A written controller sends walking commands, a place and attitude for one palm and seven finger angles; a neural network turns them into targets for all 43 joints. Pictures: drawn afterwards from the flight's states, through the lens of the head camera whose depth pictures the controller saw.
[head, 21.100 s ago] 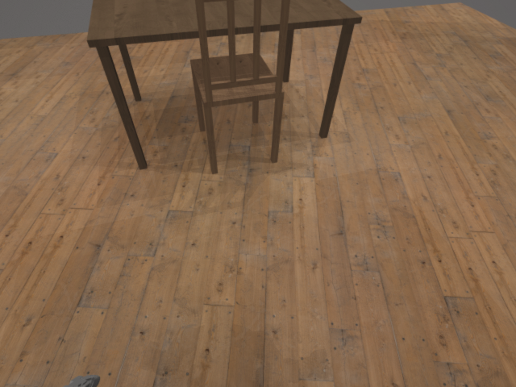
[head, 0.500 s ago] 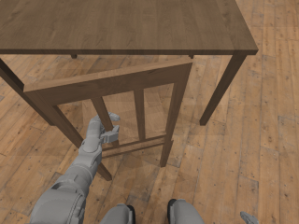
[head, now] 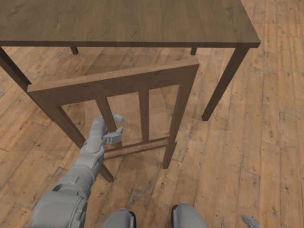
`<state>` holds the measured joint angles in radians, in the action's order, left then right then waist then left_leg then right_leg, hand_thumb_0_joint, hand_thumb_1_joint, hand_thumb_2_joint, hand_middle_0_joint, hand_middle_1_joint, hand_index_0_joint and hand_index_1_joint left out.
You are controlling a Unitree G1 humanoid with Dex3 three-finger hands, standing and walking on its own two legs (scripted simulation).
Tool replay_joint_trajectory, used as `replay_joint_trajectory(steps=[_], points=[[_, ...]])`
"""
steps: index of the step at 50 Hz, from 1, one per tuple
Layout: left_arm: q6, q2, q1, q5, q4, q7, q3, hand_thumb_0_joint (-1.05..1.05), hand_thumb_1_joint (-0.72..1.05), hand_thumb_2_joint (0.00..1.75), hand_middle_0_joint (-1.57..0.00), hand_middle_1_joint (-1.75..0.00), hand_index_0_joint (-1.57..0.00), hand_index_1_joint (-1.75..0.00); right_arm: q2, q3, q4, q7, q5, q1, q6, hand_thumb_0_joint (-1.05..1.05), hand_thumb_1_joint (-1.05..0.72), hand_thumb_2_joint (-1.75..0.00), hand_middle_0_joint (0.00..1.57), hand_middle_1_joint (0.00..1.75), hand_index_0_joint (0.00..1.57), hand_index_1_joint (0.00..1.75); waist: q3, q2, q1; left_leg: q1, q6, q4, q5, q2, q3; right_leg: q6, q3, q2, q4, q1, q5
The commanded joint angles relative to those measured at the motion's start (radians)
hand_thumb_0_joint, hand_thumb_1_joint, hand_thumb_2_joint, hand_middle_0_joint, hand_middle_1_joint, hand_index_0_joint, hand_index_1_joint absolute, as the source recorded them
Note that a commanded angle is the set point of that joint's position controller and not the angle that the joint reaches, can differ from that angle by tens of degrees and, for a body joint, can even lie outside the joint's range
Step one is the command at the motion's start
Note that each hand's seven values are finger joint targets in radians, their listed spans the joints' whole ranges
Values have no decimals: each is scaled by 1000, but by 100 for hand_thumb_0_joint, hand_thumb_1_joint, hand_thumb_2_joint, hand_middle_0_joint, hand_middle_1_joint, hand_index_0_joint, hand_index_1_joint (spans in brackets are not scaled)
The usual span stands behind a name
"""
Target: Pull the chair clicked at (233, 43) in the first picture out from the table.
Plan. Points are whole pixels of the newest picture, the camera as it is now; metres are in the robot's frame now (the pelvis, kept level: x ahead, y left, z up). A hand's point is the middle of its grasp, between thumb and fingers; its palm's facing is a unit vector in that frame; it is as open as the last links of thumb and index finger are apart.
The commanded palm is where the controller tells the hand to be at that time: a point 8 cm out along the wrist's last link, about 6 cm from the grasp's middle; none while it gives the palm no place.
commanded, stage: step backward, pulling the chair out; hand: left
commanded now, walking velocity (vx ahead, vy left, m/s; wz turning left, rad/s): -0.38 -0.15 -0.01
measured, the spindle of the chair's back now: (111, 126) +0.40 +0.13 -0.05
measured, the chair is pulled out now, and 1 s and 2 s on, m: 0.26 0.43 0.63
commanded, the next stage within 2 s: stop walking, hand still on the chair in 1.28 s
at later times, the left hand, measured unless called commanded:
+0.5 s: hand (113, 160) +0.29 +0.11 -0.06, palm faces -0.05 -0.98 -0.19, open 5.5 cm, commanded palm +0.30 +0.17 -0.06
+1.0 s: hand (105, 193) +0.20 +0.13 -0.06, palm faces -0.02 -0.98 -0.20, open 5.6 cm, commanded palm +0.21 +0.18 -0.05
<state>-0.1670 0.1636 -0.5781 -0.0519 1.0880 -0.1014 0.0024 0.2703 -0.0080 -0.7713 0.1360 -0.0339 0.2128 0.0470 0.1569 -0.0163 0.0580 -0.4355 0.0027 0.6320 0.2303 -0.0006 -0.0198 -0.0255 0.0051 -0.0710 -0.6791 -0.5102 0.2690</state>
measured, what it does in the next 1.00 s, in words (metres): walks backwards: right foot, then left foot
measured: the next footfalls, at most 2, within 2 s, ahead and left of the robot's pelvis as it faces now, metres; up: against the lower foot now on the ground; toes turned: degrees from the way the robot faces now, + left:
right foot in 0.08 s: +0.03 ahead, -0.15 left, +0.00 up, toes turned -5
left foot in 0.78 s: -0.14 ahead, +0.14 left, +0.00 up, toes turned -1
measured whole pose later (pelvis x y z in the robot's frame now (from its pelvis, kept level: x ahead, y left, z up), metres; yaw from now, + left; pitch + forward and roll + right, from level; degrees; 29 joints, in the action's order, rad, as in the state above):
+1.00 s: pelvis -0.17 +0.00 +0.01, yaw -3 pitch +2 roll -2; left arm -0.20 0.20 -0.57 -0.03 1.13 -0.08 -0.04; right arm 0.21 -0.02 -0.79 0.09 -0.01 0.21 0.08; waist 0.16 0.03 0.02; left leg -0.42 -0.04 0.64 0.26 -0.07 0.03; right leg -0.02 -0.03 0.00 -0.56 -0.33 0.26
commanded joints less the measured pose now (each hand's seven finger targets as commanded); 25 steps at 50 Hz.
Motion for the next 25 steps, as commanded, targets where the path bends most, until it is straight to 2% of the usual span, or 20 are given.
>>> replay_joint_trajectory(steps=[1, 2, 3, 4, 5, 6, 7, 8, 10, 11, 13, 14, 15, 16, 17, 18, 19, 21, 23, 25], points=[[-110, 120, -383, 26, -226, 3, -17, 0, 90, 90, -50, -145, -50, -145, 114, 45, 76, -3, 14, 64, 38, 0, -90, -90, 20, 30, 20, 30, -513, 192, -24, 318, 110, -100, -625, -306, 241, 20, 1, 19, -52, 158, 17], [-117, 117, -387, 33, -220, 5, -13, 0, 90, 90, -50, -145, -50, -145, 115, 48, 68, -10, 13, 73, 42, 0, -90, -90, 20, 30, 20, 30, -537, 168, -16, 360, 96, -55, -721, -300, 212, 22, 9, 9, 7, 187, -88], [-124, 123, -393, 42, -209, 7, -14, 0, 90, 90, -50, -145, -50, -145, 118, 51, 62, -14, 14, 73, 42, 0, -90, -90, 20, 30, 20, 30, -537, 182, -12, 347, 76, -38, -731, -289, 194, 27, 16, -1, 44, 219, -162], [-128, 129, -390, 48, -194, 11, -15, 0, 90, 90, -50, -145, -50, -145, 116, 50, 60, -17, 16, 58, 40, 0, -90, -90, 20, 30, 20, 30, -503, 204, -16, 287, 61, -46, -650, -283, 180, 32, 19, -11, 63, 245, -179], [-133, 150, -376, 54, -195, 13, -22, 0, 90, 90, -50, -145, -50, -145, 124, 49, 60, -16, 16, 62, 38, 0, -90, -90, 20, 30, 20, 30, -484, 198, -13, 255, 50, -44, -613, -268, 172, 35, 26, -21, 91, 269, -308], [-140, 194, -374, 47, -208, 8, -46, 0, 90, 90, -50, -145, -50, -145, 126, 54, 55, -10, 8, 75, 38, 0, -90, -90, 20, 30, 20, 30, -541, 138, -2, 256, 23, -33, -577, -235, 130, 34, 48, -38, 111, 326, -472], [-137, 229, -358, 43, -191, 4, -68, 0, 90, 90, -50, -145, -50, -145, 123, 60, 60, -2, -1, 66, 35, 0, -90, -90, 20, 30, 20, 30, -575, 59, -1, 204, -3, -12, -462, -204, 108, 47, 86, -75, 110, 377, -549], [-132, 244, -351, 41, -194, 5, -73, 0, 90, 90, -50, -145, -50, -145, 111, 62, 70, 3, -7, 50, 31, 0, -90, -90, 20, 30, 20, 30, -595, 3, -1, 163, -27, 36, -258, -154, 80, 76, 149, -141, 139, 378, -524], [-120, 272, -289, 32, -164, 1, -80, 0, 90, 90, -50, -145, -50, -145, 108, 52, 77, 8, -7, 31, 36, 0, -90, -90, 20, 30, 20, 30, -536, -12, -16, 136, -52, 154, 137, -58, 59, 145, 245, -268, 258, 291, -461], [-110, 281, -284, 32, -160, -2, -87, 0, 90, 90, -50, -145, -50, -145, 104, 44, 77, 8, -7, 16, 35, 0, -90, -90, 20, 30, 20, 30, -509, -62, -22, 112, -52, 188, 216, -41, 78, 154, 241, -289, 280, 258, -371], [-101, 246, -285, 35, -174, 0, -82, 0, 90, 90, -50, -145, -50, -145, 95, 25, 72, 11, 1, 13, 41, 0, -90, -90, 20, 30, 20, 30, -506, -114, -17, 129, -43, 117, 191, -42, 94, 132, 159, -252, 250, 270, -366], [-97, 240, -286, 33, -175, 0, -83, 0, 90, 90, -50, -145, -50, -145, 98, 20, 65, 15, 3, 18, 44, 0, -90, -90, 20, 30, 20, 30, -494, -122, -9, 159, -36, 28, 128, -51, 84, 102, 114, -213, 222, 262, -363], [-90, 240, -289, 24, -171, -1, -77, 0, 90, 90, -50, -145, -50, -145, 121, 24, 58, 22, 0, 17, 43, 0, -90, -90, 20, 30, 20, 30, -463, -84, -7, 187, -19, -100, -31, -90, 107, 66, 59, -152, 180, 235, -296], [-102, 219, -299, 24, -197, 0, -66, 0, 90, 90, -50, -145, -50, -145, 135, 31, 79, 21, 3, 3, 41, 0, -90, -90, 20, 30, 20, 30, -462, 51, -12, 180, 23, -192, -142, -172, 185, 19, 14, -54, 98, 213, -151], [-111, 178, -332, 17, -215, 5, -36, 0, 90, 90, -50, -145, -50, -145, 132, 35, 104, 12, 3, -18, 35, 0, -90, -90, 20, 30, 20, 30, -452, 179, -24, 103, 73, -250, -114, -260, 263, 11, -9, 10, -25, 246, 12], [-114, 141, -349, 10, -225, 10, -13, 0, 90, 90, -50, -145, -50, -145, 126, 37, 112, -4, -1, -16, 38, 0, -90, -90, 20, 30, 20, 30, -446, 222, -30, 96, 100, -308, 51, -319, 324, 23, -8, 43, -78, 223, 180], [-115, 138, -375, 15, -253, 11, -10, 0, 90, 90, -50, -145, -50, -145, 123, 32, 121, -4, 7, -19, 42, 0, -90, -90, 20, 30, 20, 30, -428, 277, -30, 72, 122, -328, 111, -342, 360, 29, -7, 50, -138, 202, 206], [-118, 160, -366, 15, -242, 9, -28, 0, 90, 90, -50, -145, -50, -145, 126, 38, 89, 2, 14, 33, 49, 0, -90, -90, 20, 30, 20, 30, -461, 262, -15, 192, 143, -236, -182, -340, 331, 26, 8, 51, -112, 185, 180], [-123, 163, -356, 26, -214, 12, -36, 0, 90, 90, -50, -145, -50, -145, 127, 46, 73, -4, 12, 63, 61, 0, -90, -90, 20, 30, 20, 30, -478, 218, -10, 269, 126, -147, -364, -318, 278, 24, 5, 52, 33, 218, 113], [-124, 185, -341, 34, -197, 22, -43, 0, 90, 90, -50, -145, -50, -145, 134, 46, 68, -7, 11, 68, 68, 0, -90, -90, 20, 30, 20, 30, -460, 215, -9, 239, 94, -111, -355, -279, 236, 24, 15, 40, 141, 282, -53]])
